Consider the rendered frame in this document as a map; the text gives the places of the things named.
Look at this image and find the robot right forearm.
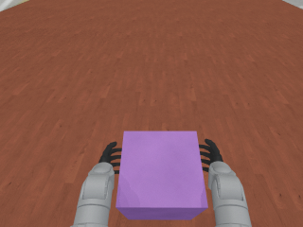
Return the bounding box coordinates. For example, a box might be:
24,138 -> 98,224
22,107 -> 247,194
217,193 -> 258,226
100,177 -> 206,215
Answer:
207,161 -> 252,227

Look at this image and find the robot left forearm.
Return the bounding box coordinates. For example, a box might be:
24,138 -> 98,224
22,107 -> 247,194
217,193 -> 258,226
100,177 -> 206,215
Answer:
70,162 -> 115,227

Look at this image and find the robot left hand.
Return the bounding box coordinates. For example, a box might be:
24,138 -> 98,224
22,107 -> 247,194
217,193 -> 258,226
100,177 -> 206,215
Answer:
98,141 -> 122,174

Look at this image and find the carton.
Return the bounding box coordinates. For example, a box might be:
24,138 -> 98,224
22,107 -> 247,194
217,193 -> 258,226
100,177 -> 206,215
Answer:
116,131 -> 208,220

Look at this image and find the robot right hand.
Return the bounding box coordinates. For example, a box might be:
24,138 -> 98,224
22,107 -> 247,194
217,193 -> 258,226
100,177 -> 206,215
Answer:
199,139 -> 223,172

